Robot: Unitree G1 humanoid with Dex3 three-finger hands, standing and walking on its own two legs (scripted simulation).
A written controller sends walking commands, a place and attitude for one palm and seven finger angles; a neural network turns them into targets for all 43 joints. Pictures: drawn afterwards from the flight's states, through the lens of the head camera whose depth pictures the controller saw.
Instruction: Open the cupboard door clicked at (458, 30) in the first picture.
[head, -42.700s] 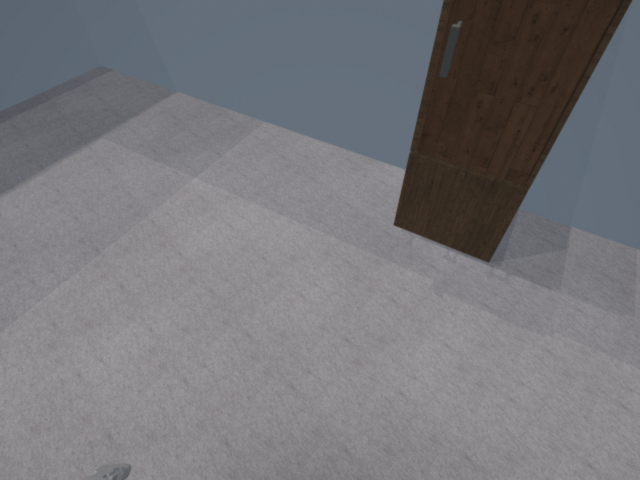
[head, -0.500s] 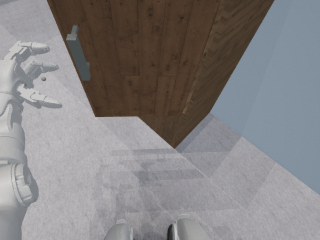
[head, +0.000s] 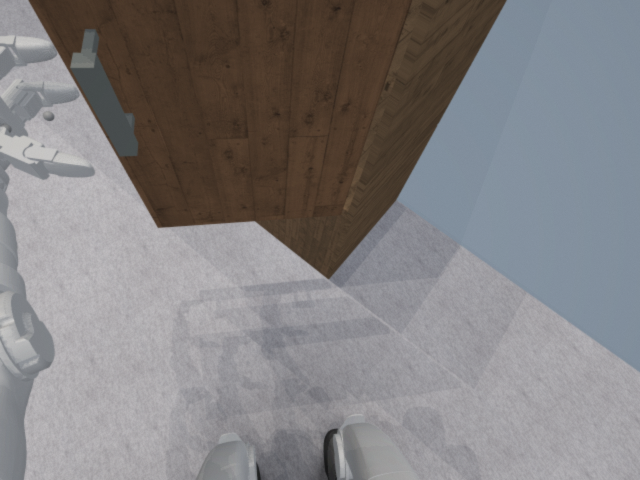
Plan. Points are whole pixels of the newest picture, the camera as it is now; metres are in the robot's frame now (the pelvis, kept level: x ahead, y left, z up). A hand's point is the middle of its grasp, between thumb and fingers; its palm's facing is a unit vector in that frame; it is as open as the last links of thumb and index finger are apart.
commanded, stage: move the hooked fingers beside the handle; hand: left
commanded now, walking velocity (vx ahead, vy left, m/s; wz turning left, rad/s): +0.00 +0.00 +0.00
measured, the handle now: (111, 98) +0.55 +0.20 +0.08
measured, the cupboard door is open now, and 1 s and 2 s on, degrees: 47 46 46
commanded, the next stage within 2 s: slide the fingers in behind the handle in 0.64 s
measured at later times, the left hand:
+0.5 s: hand (47, 125) +0.50 +0.26 +0.09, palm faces +0.01 -1.00 +0.00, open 14.0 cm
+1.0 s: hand (63, 125) +0.50 +0.24 +0.09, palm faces +0.02 -1.00 +0.00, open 14.0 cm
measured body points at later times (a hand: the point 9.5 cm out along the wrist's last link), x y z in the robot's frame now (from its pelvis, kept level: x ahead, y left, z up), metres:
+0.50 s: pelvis +0.00 +0.00 +0.00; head +0.14 +0.03 +0.43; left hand +0.50 +0.31 +0.09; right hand +0.02 -0.27 -0.10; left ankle -0.01 +0.10 -0.68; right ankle +0.03 -0.13 -0.68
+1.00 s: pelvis +0.00 +0.00 +0.00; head +0.13 +0.03 +0.43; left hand +0.50 +0.30 +0.09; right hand +0.00 -0.27 -0.10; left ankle -0.01 +0.10 -0.68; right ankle +0.03 -0.13 -0.68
